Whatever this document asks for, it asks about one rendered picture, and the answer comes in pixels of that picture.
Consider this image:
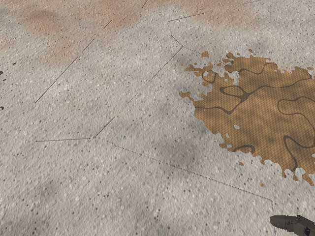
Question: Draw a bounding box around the right robot hand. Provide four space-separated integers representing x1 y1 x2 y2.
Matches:
270 214 315 236

